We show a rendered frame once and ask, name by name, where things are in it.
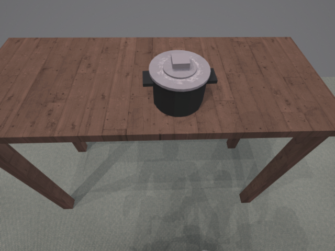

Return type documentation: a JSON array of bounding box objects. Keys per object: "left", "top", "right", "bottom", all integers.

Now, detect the pot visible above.
[{"left": 142, "top": 68, "right": 218, "bottom": 117}]

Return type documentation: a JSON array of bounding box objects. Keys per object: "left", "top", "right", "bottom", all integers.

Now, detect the table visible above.
[{"left": 0, "top": 37, "right": 335, "bottom": 209}]

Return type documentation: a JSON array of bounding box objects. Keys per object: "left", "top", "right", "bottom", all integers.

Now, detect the lid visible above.
[{"left": 149, "top": 50, "right": 211, "bottom": 92}]

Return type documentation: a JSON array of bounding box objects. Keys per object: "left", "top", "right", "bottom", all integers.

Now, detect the knob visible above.
[{"left": 171, "top": 53, "right": 190, "bottom": 69}]

